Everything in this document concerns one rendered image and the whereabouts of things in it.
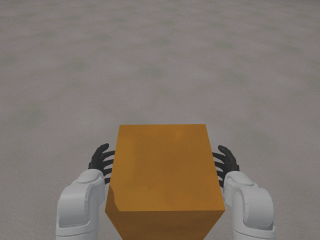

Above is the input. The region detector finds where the right robot forearm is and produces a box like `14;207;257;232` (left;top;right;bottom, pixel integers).
223;171;276;240

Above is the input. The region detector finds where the right robot hand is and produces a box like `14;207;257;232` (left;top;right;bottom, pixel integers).
212;145;240;188

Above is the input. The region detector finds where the left robot hand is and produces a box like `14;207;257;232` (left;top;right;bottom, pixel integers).
88;143;115;185

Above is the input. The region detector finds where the carton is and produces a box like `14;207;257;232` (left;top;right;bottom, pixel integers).
105;124;226;240

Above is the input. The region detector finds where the left robot forearm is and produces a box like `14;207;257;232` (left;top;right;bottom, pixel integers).
55;169;106;240

